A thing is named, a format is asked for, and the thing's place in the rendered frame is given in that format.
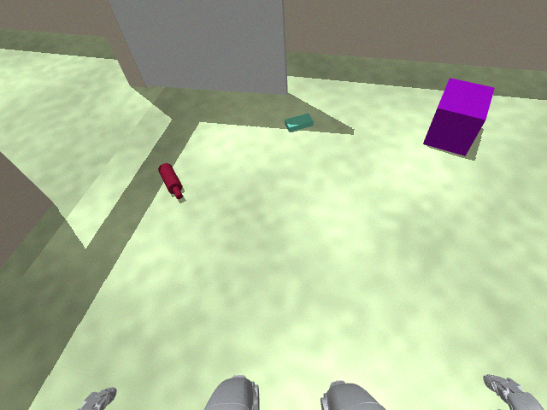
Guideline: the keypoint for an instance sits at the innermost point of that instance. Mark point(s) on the right robot hand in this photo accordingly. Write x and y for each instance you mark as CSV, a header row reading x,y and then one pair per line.
x,y
511,393

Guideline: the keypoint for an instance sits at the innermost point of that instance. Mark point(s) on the left robot hand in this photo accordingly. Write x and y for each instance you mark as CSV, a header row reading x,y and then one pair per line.
x,y
99,401

